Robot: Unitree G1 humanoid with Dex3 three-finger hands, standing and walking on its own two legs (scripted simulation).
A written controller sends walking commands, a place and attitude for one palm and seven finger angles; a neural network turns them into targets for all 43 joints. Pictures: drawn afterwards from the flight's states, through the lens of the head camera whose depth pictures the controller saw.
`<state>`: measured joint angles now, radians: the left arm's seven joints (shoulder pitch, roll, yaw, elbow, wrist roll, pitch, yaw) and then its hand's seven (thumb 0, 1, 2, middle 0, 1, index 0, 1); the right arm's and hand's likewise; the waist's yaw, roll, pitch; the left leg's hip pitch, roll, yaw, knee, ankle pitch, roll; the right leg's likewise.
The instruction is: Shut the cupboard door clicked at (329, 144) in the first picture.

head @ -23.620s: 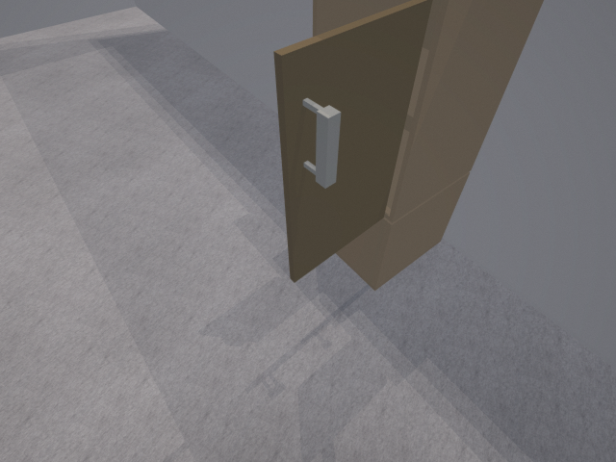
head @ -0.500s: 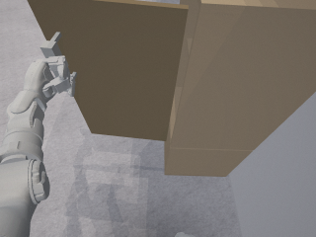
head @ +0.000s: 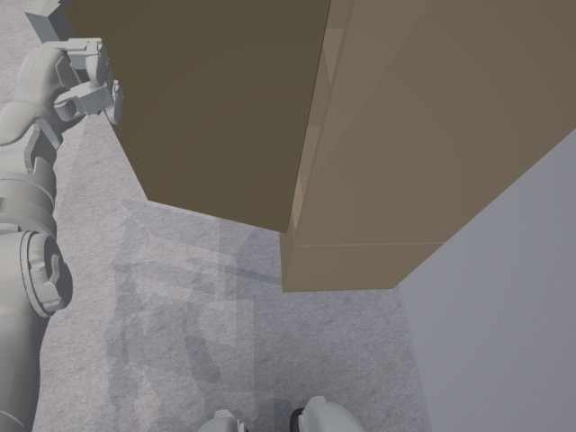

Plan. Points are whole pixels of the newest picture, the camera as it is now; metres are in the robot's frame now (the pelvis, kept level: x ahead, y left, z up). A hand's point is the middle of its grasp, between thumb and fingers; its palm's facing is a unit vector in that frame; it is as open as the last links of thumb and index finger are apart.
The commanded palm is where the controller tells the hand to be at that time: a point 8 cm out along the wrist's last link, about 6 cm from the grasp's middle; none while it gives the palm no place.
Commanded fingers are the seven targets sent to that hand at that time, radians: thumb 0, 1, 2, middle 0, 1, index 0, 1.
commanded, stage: push the door shut along its arc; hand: left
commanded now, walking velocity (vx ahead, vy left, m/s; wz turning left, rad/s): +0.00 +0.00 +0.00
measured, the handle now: (81, 53) +0.61 +0.22 +0.13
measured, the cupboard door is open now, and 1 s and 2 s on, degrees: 74 62 59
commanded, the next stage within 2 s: pull the fist back off the door in 0.82 s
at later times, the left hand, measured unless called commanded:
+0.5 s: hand (159, 62) +0.56 +0.12 +0.15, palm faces -0.34 -0.94 +0.02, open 3.1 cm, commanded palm +0.58 +0.17 +0.14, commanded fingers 0.00 0.90 0.90 -1.30 -1.50 -1.30 -1.50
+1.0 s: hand (173, 45) +0.60 +0.10 +0.15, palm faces -0.21 -0.97 +0.13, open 3.2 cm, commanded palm +0.60 +0.13 +0.14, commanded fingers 0.00 0.90 0.90 -1.30 -1.50 -1.30 -1.50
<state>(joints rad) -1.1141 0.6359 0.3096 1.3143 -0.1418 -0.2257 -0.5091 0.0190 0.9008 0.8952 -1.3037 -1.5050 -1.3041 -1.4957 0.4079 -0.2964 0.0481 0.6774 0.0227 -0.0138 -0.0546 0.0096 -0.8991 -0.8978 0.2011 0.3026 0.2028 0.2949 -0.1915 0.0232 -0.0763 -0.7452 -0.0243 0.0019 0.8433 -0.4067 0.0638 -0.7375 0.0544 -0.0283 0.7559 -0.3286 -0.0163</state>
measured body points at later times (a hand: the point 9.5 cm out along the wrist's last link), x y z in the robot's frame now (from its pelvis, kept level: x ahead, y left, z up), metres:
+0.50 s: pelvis +0.01 +0.00 -0.01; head +0.14 +0.01 +0.42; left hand +0.58 +0.17 +0.15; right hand -0.04 -0.27 -0.11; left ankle -0.01 +0.07 -0.70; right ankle +0.01 -0.12 -0.70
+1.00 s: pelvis +0.00 -0.01 -0.02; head +0.16 +0.00 +0.40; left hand +0.60 +0.16 +0.14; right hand -0.06 -0.28 -0.12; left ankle -0.01 +0.07 -0.70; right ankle +0.01 -0.12 -0.70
